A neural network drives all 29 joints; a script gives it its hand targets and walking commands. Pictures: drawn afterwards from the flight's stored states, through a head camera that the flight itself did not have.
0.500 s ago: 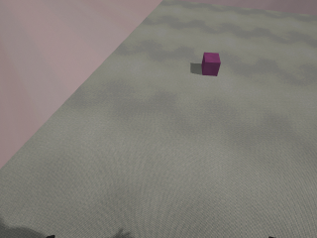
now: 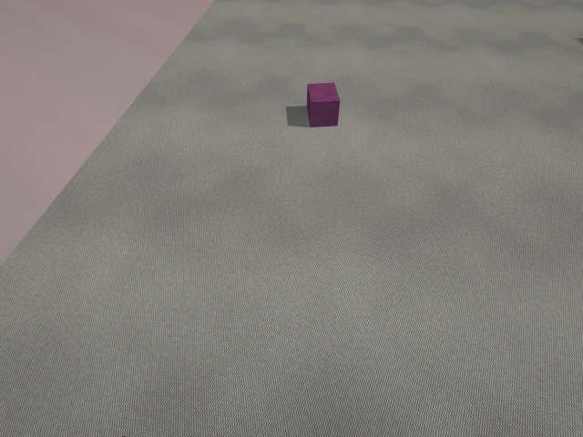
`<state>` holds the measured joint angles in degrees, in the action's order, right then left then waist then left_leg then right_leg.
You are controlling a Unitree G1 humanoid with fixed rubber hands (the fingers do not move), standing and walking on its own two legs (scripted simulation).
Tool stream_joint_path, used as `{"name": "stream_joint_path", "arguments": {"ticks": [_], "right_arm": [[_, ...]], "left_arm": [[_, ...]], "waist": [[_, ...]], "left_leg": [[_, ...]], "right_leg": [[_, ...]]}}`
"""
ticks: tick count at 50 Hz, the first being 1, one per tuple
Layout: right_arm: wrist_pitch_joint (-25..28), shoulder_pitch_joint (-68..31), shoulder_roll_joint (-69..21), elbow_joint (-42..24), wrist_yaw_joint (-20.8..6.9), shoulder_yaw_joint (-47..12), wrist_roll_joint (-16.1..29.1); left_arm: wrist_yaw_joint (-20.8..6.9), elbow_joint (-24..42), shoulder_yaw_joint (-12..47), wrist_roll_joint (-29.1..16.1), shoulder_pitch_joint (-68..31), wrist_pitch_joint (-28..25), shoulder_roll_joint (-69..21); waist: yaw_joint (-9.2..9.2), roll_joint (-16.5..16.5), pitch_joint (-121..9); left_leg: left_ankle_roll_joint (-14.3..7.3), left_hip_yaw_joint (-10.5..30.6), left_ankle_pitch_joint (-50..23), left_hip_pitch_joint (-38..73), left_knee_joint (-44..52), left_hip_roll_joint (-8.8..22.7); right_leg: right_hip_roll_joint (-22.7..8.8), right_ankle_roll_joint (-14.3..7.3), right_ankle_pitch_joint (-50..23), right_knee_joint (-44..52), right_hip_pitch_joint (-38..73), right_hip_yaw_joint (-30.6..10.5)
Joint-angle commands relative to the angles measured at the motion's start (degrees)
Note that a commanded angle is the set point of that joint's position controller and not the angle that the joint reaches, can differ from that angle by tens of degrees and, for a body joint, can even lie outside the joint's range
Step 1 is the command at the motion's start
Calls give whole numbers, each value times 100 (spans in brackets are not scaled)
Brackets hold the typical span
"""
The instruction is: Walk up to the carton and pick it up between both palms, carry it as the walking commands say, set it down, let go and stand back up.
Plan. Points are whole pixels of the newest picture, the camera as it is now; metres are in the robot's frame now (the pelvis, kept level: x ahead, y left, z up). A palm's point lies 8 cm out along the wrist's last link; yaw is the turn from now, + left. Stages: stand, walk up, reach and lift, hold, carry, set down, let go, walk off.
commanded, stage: walk up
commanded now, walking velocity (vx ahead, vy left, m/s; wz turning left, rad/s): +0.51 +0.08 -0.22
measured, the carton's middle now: (322, 104) +2.03 -0.20 -0.67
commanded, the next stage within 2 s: none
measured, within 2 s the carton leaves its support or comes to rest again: neither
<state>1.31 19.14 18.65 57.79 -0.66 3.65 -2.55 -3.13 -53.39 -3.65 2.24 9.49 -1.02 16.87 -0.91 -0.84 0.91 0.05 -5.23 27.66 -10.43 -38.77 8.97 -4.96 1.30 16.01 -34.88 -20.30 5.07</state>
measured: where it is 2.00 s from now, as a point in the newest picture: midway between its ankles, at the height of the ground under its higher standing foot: (316, 252)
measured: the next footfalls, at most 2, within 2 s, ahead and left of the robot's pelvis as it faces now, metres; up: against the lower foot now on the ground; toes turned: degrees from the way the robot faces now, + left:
left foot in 0.42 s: +0.38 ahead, +0.15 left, +0.00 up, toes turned +6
right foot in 0.98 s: +0.62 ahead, -0.18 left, +0.00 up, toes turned -12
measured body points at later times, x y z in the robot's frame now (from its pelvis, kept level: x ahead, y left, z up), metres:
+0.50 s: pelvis +0.25 +0.05 +0.00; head +0.29 +0.07 +0.45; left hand +0.21 +0.31 -0.16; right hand +0.38 -0.21 -0.12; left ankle +0.34 +0.14 -0.72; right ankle +0.09 -0.11 -0.65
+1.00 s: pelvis +0.49 -0.04 +0.00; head +0.53 -0.05 +0.45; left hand +0.69 +0.16 -0.12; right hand +0.37 -0.27 -0.14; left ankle +0.35 +0.14 -0.71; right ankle +0.59 -0.18 -0.73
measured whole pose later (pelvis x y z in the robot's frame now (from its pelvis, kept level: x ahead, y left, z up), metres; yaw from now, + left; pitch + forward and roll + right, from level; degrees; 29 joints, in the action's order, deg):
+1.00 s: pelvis +0.49 -0.04 +0.00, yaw -4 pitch +1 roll +0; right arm 3.5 28.5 11.7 61.1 0.4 2.8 -1.0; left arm -3.3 -52.6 -3.1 2.0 0.9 -2.6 11.6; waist -4.7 -0.4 2.6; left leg 3.6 -6.9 26.5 -1.3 -31.8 9.8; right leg -4.4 0.4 6.1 -30.0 -24.8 7.8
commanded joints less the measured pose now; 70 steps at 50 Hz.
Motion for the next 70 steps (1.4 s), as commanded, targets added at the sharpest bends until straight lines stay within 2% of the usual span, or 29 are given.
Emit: {"name": "stream_joint_path", "arguments": {"ticks": [1,2,3,5,7,16,18,19,20,21,22,23,25,26,28,30,38,43,46,47,48,49,50,51,54,57,61,64,70], "right_arm": [[137,-1277,90,-1168,-49,-48,-59],[163,-1410,115,-1106,-47,-41,-65],[201,-1247,110,-1012,-85,-33,-50],[152,-662,122,-775,-158,8,15],[35,-672,63,-729,-218,25,60],[-16,-2139,-304,-1019,-319,-77,172],[9,-2023,-243,-989,-290,-58,165],[78,-1577,-195,-893,-243,-41,165],[157,-601,43,-564,-140,58,176],[216,478,423,-188,-56,196,149],[261,1009,1152,-125,23,301,45],[224,952,1332,-84,41,297,135],[234,102,688,-212,78,137,158],[271,-166,400,-238,86,85,169],[345,-247,81,-156,71,-8,144],[394,-7,32,-110,66,-23,138],[387,945,73,53,175,-14,137],[346,1084,289,100,189,73,116],[311,1005,348,127,178,124,98],[277,938,191,193,149,100,131],[251,1075,135,239,126,82,175],[243,1103,25,174,91,25,166],[298,997,-465,-98,59,-107,182],[322,862,-386,-276,67,-101,188],[322,167,-336,-153,42,-65,94],[83,293,-418,-61,-61,-11,46],[-123,-608,-420,-261,-188,4,117],[-80,-1452,-457,-543,-252,-75,202],[65,-2085,-466,-706,-154,-101,158]], "left_arm": [[240,-339,-382,64,2345,-138,1813],[234,-263,-338,66,1930,-168,1514],[221,-133,-263,44,1404,-231,1120],[245,14,-136,-30,764,-325,604],[239,-43,-85,-51,973,-391,476],[352,-439,-127,-70,1740,-379,505],[354,-465,-145,-86,1659,-353,569],[339,-542,-115,-120,1620,-336,519],[321,-624,-66,-164,1646,-299,452],[322,-651,-31,-110,1865,-288,304],[334,-411,14,-105,1935,-322,-48],[346,-270,-53,-47,1968,-321,46],[310,-405,-39,-42,1635,-260,141],[259,-458,-39,-61,1614,-201,40],[167,-460,-17,-58,1566,-43,-98],[88,-402,-15,-48,1293,75,-120],[-129,162,17,-103,-459,184,-340],[-203,385,43,-143,-1107,106,-324],[-162,360,6,-76,-1051,-5,-213],[-106,264,-3,-35,-726,-83,-212],[-18,65,-80,-25,-194,-154,-9],[90,-237,-206,-7,745,-232,346],[195,-411,-372,67,1726,-306,1039],[239,-446,-450,-33,1995,-251,1345],[225,-272,-186,-29,869,-398,285],[236,-286,-67,-95,690,-517,5],[259,-397,3,-116,1156,-534,37],[257,-530,29,-136,1232,-480,-3],[347,-856,-41,-96,1904,-382,233]], "waist": [[1166,1669,-230],[930,1041,89],[663,726,297],[215,747,332],[189,829,311],[553,1154,725],[424,1269,575],[168,1280,267],[-235,791,-290],[-555,-45,-909],[-648,-1571,-1064],[-551,-1704,-1417],[-147,-461,-373],[32,-177,-123],[227,-650,-64],[234,-802,-65],[-212,-697,710],[-360,-920,880],[-299,-1237,667],[-90,-1242,437],[134,-624,100],[477,142,-547],[876,1833,-1184],[939,2143,-1624],[383,334,-342],[1,688,-101],[89,945,376],[112,1214,674],[410,921,700]], "left_leg": [[-205,429,493,-4238,-3219,-212],[-211,564,-85,-4182,-3449,45],[-125,624,-731,-3864,-3219,192],[93,545,-1427,-2997,-2506,249],[205,293,-1659,-2627,-1962,114],[217,-220,-2279,-2112,334,-279],[92,-332,-1981,-1568,650,-442],[43,-365,-1935,-761,777,-498],[23,-476,-1791,577,864,-641],[-1,-9,-1279,1908,796,-244],[-395,2782,-342,2387,2011,1524],[-752,4142,259,2220,2749,2125],[-658,3466,-354,898,2688,1778],[-529,2689,-1185,452,2612,1440],[-381,1530,-2458,4,2552,984],[-383,1031,-3136,-2,2493,839],[-418,525,-2436,430,3021,924],[-448,464,-2441,696,3068,1028],[-348,-1,-2587,771,2793,948],[-334,-306,-2489,579,2279,705],[-299,-376,-2819,87,1344,506],[-224,-429,-2554,-651,-94,213],[-49,-346,-345,-2079,-2132,-376],[-87,181,510,-2915,-3288,-476],[-166,654,-950,-2850,-3459,240],[26,612,-1413,-2187,-2868,193],[157,353,-2035,-2480,-1939,105],[242,39,-2400,-1810,-627,-89],[204,-317,-1721,-1732,367,-258]], "right_leg": [[-2637,-1169,3467,2988,2646,-4673],[-2417,-1269,3467,2913,2205,-4472],[-2002,-1149,2498,2780,1846,-3707],[-1328,-901,740,2735,1395,-2272],[-1168,-845,-457,2697,1378,-1520],[-1199,-712,-1352,2662,1719,-778],[-1145,-623,-1971,2322,1742,-644],[-913,-569,-2168,1722,1591,-451],[-467,-476,-2291,464,1236,-104],[-193,-405,-1429,-966,439,-40],[506,-214,1213,-2671,-1060,-174],[242,-367,1433,-3700,-1476,-827],[-82,-291,526,-4027,-1583,-1086],[-250,-191,37,-3853,-1358,-1064],[-348,-43,-248,-3452,-1008,-857],[-309,38,-515,-3214,-1001,-676],[-370,132,-1444,-1386,-1701,-337],[-231,99,-1254,-138,-1307,-85],[-32,16,-796,400,-623,164],[117,5,-695,638,100,384],[266,-16,-639,797,1214,537],[116,-138,-220,776,2561,286],[-1524,-622,693,1421,3501,-1988],[-2411,-1079,1365,2282,3714,-3534],[-1757,-936,-553,2133,2064,-2225],[-1358,-719,-1612,2285,1270,-1410],[-1288,-655,-1402,2654,1276,-777],[-759,-565,-501,2881,811,-129],[-1107,-830,-1239,2509,1660,-523]]}}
